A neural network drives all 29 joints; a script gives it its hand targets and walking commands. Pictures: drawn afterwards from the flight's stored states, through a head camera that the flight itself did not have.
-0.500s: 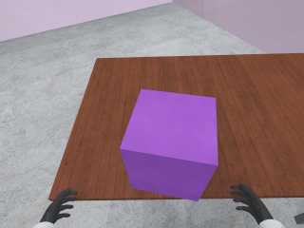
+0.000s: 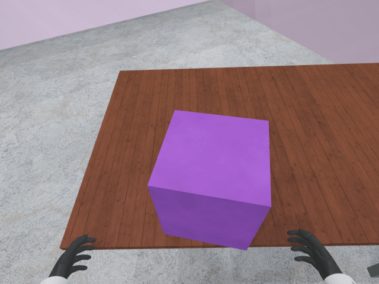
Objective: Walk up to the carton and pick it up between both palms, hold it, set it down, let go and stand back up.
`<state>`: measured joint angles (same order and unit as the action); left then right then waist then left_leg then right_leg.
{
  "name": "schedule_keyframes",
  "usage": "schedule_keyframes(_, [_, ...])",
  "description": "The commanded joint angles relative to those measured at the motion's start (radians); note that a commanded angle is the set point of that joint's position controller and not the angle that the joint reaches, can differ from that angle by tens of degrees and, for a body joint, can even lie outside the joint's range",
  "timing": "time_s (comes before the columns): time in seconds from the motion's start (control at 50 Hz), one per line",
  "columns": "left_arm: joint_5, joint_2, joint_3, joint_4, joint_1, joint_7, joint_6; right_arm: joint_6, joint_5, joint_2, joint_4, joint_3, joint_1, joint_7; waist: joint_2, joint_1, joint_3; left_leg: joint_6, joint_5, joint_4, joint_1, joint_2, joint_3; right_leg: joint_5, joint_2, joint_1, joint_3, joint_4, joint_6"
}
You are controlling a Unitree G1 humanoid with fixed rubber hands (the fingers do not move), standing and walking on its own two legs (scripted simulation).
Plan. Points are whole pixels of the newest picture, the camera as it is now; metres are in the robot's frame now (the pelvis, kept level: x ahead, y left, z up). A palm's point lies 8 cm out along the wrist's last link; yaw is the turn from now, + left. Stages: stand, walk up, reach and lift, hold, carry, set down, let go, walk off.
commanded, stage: stand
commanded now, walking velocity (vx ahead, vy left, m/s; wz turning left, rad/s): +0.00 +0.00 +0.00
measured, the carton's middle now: (211, 182) +0.34 -0.01 +0.00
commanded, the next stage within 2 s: none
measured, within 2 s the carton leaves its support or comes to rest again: neither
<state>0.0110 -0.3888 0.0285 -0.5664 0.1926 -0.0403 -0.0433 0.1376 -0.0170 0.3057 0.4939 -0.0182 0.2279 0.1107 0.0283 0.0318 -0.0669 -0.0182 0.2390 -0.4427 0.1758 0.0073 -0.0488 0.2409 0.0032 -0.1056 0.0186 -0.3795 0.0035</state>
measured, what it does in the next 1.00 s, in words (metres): stands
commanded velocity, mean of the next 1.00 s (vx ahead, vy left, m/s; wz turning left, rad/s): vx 0.00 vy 0.00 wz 0.00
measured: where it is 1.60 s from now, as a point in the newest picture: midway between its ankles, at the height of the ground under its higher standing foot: outside the picture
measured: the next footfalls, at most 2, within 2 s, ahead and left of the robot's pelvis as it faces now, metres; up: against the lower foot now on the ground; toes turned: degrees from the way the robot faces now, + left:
none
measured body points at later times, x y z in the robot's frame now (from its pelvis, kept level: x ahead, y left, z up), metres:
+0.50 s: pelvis +0.00 +0.00 +0.00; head +0.02 -0.01 +0.45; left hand +0.17 +0.30 -0.06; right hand +0.19 -0.24 -0.06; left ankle +0.00 +0.10 -0.74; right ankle -0.02 -0.13 -0.74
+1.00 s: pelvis +0.00 -0.01 +0.00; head +0.03 -0.02 +0.45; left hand +0.17 +0.29 -0.06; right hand +0.19 -0.24 -0.06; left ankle +0.00 +0.10 -0.74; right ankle -0.02 -0.13 -0.74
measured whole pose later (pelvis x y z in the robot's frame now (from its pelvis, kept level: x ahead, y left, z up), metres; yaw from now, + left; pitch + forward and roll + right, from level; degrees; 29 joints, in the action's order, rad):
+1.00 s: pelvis +0.00 -0.01 +0.00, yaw +0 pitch -1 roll +0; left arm 0.01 -0.39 0.04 -0.57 0.19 -0.04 -0.02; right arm 0.15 -0.02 0.33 0.43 0.00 0.27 0.11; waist 0.04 0.03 -0.07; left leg -0.02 0.24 -0.44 0.18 0.01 -0.05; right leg 0.26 0.00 -0.12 0.02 -0.41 0.00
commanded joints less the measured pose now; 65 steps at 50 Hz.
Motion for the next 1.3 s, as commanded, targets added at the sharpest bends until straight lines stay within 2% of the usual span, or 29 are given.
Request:
schedule_keyframes(0.0, [0.008,-0.155,0.044,-0.017,-0.026,0.007,0.008,-0.075,-0.015,0.293,0.022,-0.111,-0.102,-0.113,0.052,-0.008,-0.045,0.002,0.330,0.195,0.136,0.147,0.185,0.060,0.053,-0.165,-0.031,-0.087,-0.043])
schedule_keyframes(0.02, [0.005,-0.187,0.070,-0.029,-0.011,0.001,0.014,-0.076,-0.012,0.318,0.030,-0.118,-0.064,-0.113,0.052,-0.020,-0.053,0.001,0.366,0.226,0.137,0.149,0.181,0.065,0.033,-0.156,-0.017,-0.094,-0.048])
schedule_keyframes(0.04, [-0.005,-0.157,0.060,-0.023,-0.009,0.004,0.017,-0.073,-0.024,0.290,0.022,-0.111,-0.119,-0.119,0.148,-0.008,-0.048,-0.007,0.305,0.174,0.133,0.140,0.161,0.052,0.054,-0.162,-0.044,-0.062,-0.043])
schedule_keyframes(0.08, [0.005,-0.187,0.063,-0.026,-0.015,0.005,0.015,-0.078,-0.013,0.293,0.029,-0.118,-0.080,-0.116,0.046,-0.005,-0.023,-0.014,0.301,0.163,0.102,0.133,0.158,0.037,0.039,-0.139,-0.017,-0.072,-0.045])
schedule_keyframes(0.1, [0.003,-0.161,0.051,-0.013,-0.011,0.005,0.011,-0.078,-0.014,0.293,0.011,-0.110,-0.081,-0.113,0.093,-0.022,0.033,-0.010,0.240,0.153,0.076,0.134,0.147,0.039,0.064,-0.115,-0.041,-0.081,-0.047])
schedule_keyframes(0.14, [0.008,-0.173,0.057,-0.028,-0.026,0.008,0.007,-0.077,-0.021,0.295,0.014,-0.108,-0.073,-0.114,0.004,-0.004,-0.023,-0.017,0.194,0.142,0.102,0.132,0.156,0.022,0.051,-0.126,-0.031,-0.071,-0.046])
schedule_keyframes(0.18, [-0.002,-0.174,0.054,-0.032,-0.024,0.010,0.014,-0.074,-0.028,0.295,0.000,-0.115,-0.068,-0.115,0.070,-0.007,0.011,0.002,0.114,0.112,0.075,0.108,0.127,0.014,0.064,-0.114,-0.048,-0.065,-0.046])
schedule_keyframes(0.3, [-0.011,-0.194,0.059,-0.009,-0.023,0.002,0.004,-0.078,-0.011,0.278,0.008,-0.096,-0.046,-0.107,0.068,-0.005,0.040,-0.003,0.025,0.095,0.056,0.108,0.116,-0.038,0.089,-0.096,-0.079,-0.058,-0.054])
schedule_keyframes(0.36, [-0.001,-0.168,0.051,-0.016,-0.066,0.011,0.008,-0.069,-0.007,0.272,0.011,-0.098,-0.040,-0.118,0.004,-0.023,0.034,-0.002,0.115,0.127,0.059,0.131,0.143,0.014,0.085,-0.133,-0.053,-0.086,-0.047])
schedule_keyframes(0.4, [0.002,-0.169,0.063,-0.026,-0.032,0.013,0.012,-0.065,-0.013,0.275,0.004,-0.093,-0.062,-0.126,0.101,-0.003,0.007,-0.013,0.183,0.154,0.086,0.134,0.164,0.027,0.059,-0.142,-0.049,-0.096,-0.049])
schedule_keyframes(0.46, [-0.013,-0.162,0.055,-0.024,-0.030,0.003,0.013,-0.070,-0.027,0.297,-0.008,-0.099,-0.076,-0.118,0.098,0.004,-0.017,0.004,0.204,0.137,0.125,0.124,0.163,0.020,0.060,-0.140,-0.051,-0.095,-0.048])
schedule_keyframes(0.52, [0.006,-0.186,0.061,-0.017,-0.032,0.002,0.009,-0.071,-0.006,0.292,0.006,-0.096,-0.032,-0.123,0.021,-0.014,-0.044,-0.004,0.284,0.154,0.140,0.118,0.174,0.080,0.056,-0.153,-0.054,-0.078,-0.062])
schedule_keyframes(0.56, [-0.003,-0.145,0.050,-0.019,-0.027,-0.002,0.009,-0.068,-0.018,0.286,-0.002,-0.100,-0.055,-0.117,0.117,-0.013,0.021,-0.019,0.274,0.164,0.104,0.133,0.195,0.076,0.055,-0.138,-0.037,-0.103,-0.053])
schedule_keyframes(0.58, [0.006,-0.169,0.062,-0.023,-0.045,-0.001,0.006,-0.070,-0.009,0.269,0.002,-0.091,-0.048,-0.114,0.047,-0.012,-0.011,-0.022,0.293,0.165,0.113,0.152,0.185,0.068,0.060,-0.149,-0.026,-0.098,-0.046])
schedule_keyframes(0.62, [-0.003,-0.177,0.065,-0.024,-0.035,-0.003,0.018,-0.069,-0.023,0.312,-0.024,-0.108,-0.076,-0.114,0.086,-0.012,0.001,-0.007,0.232,0.142,0.109,0.133,0.160,0.029,0.056,-0.134,-0.053,-0.081,-0.046])
schedule_keyframes(0.66, [0.004,-0.187,0.065,-0.014,-0.032,0.001,0.011,-0.070,-0.017,0.305,-0.012,-0.106,-0.037,-0.113,0.027,-0.005,0.012,-0.013,0.163,0.139,0.086,0.141,0.163,0.011,0.069,-0.138,-0.051,-0.088,-0.056])
schedule_keyframes(0.7, [-0.004,-0.186,0.068,-0.017,-0.025,0.004,0.009,-0.071,-0.016,0.292,-0.004,-0.096,-0.044,-0.113,0.115,-0.010,0.038,-0.012,0.094,0.115,0.050,0.113,0.125,-0.009,0.086,-0.135,-0.077,-0.077,-0.061])
schedule_keyframes(0.74, [0.002,-0.192,0.062,-0.018,-0.048,0.004,0.011,-0.073,-0.017,0.291,-0.014,-0.091,-0.046,-0.109,0.006,-0.028,0.006,-0.005,0.223,0.125,0.089,0.122,0.153,0.054,0.058,-0.154,-0.047,-0.094,-0.051])
schedule_keyframes(0.76, [-0.003,-0.187,0.058,-0.007,-0.032,0.006,0.010,-0.073,-0.010,0.298,-0.005,-0.095,-0.043,-0.112,0.001,-0.003,-0.033,-0.022,0.230,0.151,0.099,0.155,0.199,0.053,0.054,-0.168,-0.050,-0.100,-0.055])
schedule_keyframes(0.82, [0.000,-0.180,0.069,-0.023,-0.027,0.000,0.018,-0.071,-0.027,0.321,-0.018,-0.112,-0.051,-0.121,0.087,-0.008,-0.036,0.002,0.330,0.188,0.133,0.128,0.152,0.048,0.039,-0.150,-0.045,-0.097,-0.047])
schedule_keyframes(0.88, [-0.002,-0.178,0.061,-0.017,-0.017,0.000,0.013,-0.070,-0.020,0.301,-0.022,-0.102,-0.071,-0.114,0.090,-0.004,0.028,0.002,0.217,0.132,0.082,0.120,0.154,0.016,0.060,-0.144,-0.041,-0.100,-0.050])
schedule_keyframes(0.96, [-0.004,-0.175,0.063,-0.008,-0.048,0.003,0.013,-0.069,-0.010,0.299,-0.006,-0.097,-0.034,-0.117,-0.012,0.001,-0.054,-0.010,0.156,0.116,0.115,0.131,0.148,0.018,0.068,-0.154,-0.044,-0.070,-0.050])
schedule_keyframes(1.0, [0.003,-0.178,0.065,-0.014,-0.027,0.003,0.016,-0.071,-0.027,0.297,-0.024,-0.100,-0.051,-0.116,0.114,-0.014,0.009,-0.001,0.246,0.142,0.087,0.118,0.150,0.035,0.057,-0.150,-0.054,-0.087,-0.054])
schedule_keyframes(1.02, [-0.002,-0.175,0.061,-0.016,-0.055,0.006,0.013,-0.073,-0.017,0.300,-0.007,-0.104,-0.025,-0.116,0.013,-0.010,0.030,0.002,0.234,0.135,0.111,0.123,0.157,0.039,0.055,-0.107,-0.053,-0.101,-0.058])
schedule_keyframes(1.08, [0.003,-0.173,0.064,-0.005,-0.053,0.002,0.019,-0.072,-0.013,0.318,0.004,-0.104,-0.048,-0.117,0.060,-0.006,0.020,0.004,0.116,0.102,0.068,0.113,0.105,-0.022,0.070,-0.132,-0.057,-0.090,-0.054])
schedule_keyframes(1.14, [0.001,-0.203,0.067,-0.018,-0.066,0.003,0.019,-0.073,-0.010,0.282,-0.008,-0.093,-0.035,-0.119,-0.015,-0.021,-0.013,0.004,0.157,0.099,0.095,0.131,0.131,0.033,0.073,-0.143,-0.074,-0.076,-0.052])
schedule_keyframes(1.16, [-0.009,-0.182,0.065,-0.014,-0.040,0.002,0.014,-0.074,-0.016,0.305,-0.015,-0.105,-0.027,-0.114,0.051,-0.008,0.026,-0.007,0.153,0.092,0.078,0.120,0.136,0.024,0.072,-0.141,-0.073,-0.077,-0.056])
schedule_keyframes(1.2, [-0.003,-0.195,0.061,-0.008,-0.040,-0.002,0.006,-0.071,-0.008,0.297,-0.018,-0.089,-0.057,-0.115,-0.001,-0.008,0.014,-0.006,0.198,0.104,0.077,0.141,0.147,0.041,0.066,-0.159,-0.062,-0.078,-0.052])
schedule_keyframes(1.28, [-0.009,-0.200,0.063,-0.010,-0.023,0.004,0.004,-0.066,-0.017,0.307,-0.009,-0.091,-0.019,-0.123,0.079,-0.012,0.024,-0.006,0.236,0.124,0.115,0.115,0.137,0.063,0.069,-0.133,-0.071,-0.088,-0.058])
